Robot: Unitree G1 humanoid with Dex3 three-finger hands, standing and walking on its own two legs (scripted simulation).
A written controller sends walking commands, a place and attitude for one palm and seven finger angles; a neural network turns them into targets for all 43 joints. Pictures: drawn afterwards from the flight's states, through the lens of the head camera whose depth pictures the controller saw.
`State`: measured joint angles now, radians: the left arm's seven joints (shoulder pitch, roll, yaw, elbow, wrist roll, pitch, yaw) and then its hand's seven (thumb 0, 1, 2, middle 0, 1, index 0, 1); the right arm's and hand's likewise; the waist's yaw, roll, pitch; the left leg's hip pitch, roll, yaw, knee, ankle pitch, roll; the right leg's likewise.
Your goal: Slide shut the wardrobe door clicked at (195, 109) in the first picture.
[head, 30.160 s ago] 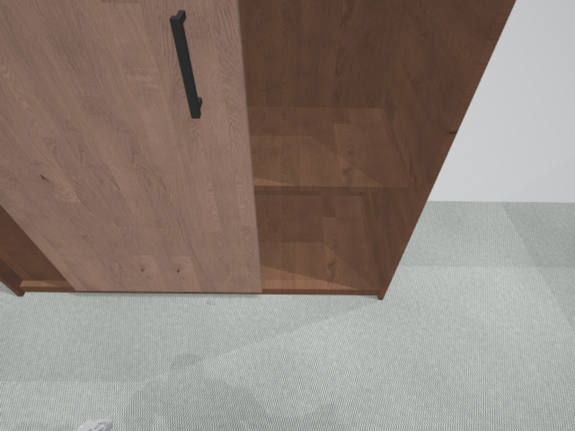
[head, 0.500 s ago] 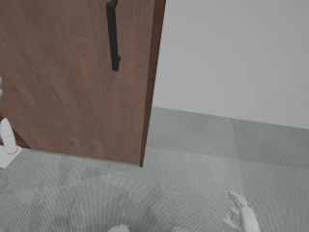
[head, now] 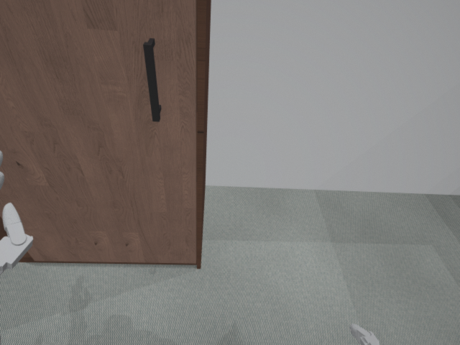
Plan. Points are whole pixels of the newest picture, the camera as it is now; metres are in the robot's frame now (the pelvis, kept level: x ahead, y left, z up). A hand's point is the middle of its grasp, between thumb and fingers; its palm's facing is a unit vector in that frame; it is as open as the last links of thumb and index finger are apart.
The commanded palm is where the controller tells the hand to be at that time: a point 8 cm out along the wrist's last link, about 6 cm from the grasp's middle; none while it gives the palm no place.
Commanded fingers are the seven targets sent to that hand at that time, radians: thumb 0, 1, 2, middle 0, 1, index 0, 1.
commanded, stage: stop stepping back and stand still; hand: left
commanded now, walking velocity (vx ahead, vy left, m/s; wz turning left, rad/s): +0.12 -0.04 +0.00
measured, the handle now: (154, 81) +0.63 +0.21 +0.17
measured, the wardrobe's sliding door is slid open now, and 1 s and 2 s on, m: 0.00 0.00 0.00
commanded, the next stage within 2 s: let the arm hang, fingers relaxed in 0.46 s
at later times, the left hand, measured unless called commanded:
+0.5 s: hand (13, 245) +0.19 +0.28 +0.17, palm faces +0.46 -0.79 -0.40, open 7.4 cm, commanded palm +0.14 +0.31 +0.18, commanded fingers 0.00 0.90 0.90 -0.20 -0.30 -0.20 -0.30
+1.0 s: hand out of the picture -0.04 +0.20 -0.18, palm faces +0.06 -0.98 -0.18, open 7.1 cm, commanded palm none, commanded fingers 0.00 0.90 0.90 -0.20 -0.30 -0.20 -0.30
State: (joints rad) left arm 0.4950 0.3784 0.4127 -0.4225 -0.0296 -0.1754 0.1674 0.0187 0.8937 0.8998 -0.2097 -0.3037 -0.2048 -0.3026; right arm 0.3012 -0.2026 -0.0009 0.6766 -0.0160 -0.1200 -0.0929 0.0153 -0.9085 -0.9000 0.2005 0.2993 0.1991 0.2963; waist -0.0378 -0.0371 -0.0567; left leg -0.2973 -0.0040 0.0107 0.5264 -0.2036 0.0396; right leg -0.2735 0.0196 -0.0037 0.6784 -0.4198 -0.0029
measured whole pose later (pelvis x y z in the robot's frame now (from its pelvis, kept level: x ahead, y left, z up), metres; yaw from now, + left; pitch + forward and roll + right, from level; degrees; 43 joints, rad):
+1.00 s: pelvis +0.00 +0.02 +0.00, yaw +3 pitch +0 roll -1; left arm 0.31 0.21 0.01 1.08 0.01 0.03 0.01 0.00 0.98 0.90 -0.21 -0.30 -0.20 -0.30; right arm 0.26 -0.20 0.01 1.06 -0.02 0.03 -0.02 0.01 -0.91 -0.90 0.20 0.30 0.20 0.30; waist 0.01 -0.02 0.06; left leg -0.30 -0.01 0.00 0.48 -0.18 0.03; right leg -0.20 0.00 -0.05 0.43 -0.23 0.00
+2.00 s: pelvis +0.03 +0.01 +0.01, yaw +2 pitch -1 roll +0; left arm 0.22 0.18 0.01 1.16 0.01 0.00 0.03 0.01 0.91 0.90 -0.20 -0.30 -0.20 -0.30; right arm 0.20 -0.19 0.00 1.13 -0.02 0.01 -0.03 0.00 -0.91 -0.90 0.20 0.30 0.20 0.30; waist -0.01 0.01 0.05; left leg -0.20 -0.01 0.02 0.39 -0.18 0.02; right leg -0.12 0.00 -0.03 0.37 -0.24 -0.01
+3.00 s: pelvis +0.05 -0.01 +0.01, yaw +1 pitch -1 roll +0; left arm 0.16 0.24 0.02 1.14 0.00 -0.01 0.02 0.01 0.91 0.90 -0.20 -0.30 -0.20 -0.30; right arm 0.16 -0.25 0.00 1.14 -0.02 0.01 -0.03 0.01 -0.91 -0.90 0.20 0.30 0.20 0.30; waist -0.01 0.01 0.05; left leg -0.14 0.01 0.02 0.35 -0.19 -0.01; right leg -0.06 0.02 -0.02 0.31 -0.24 -0.03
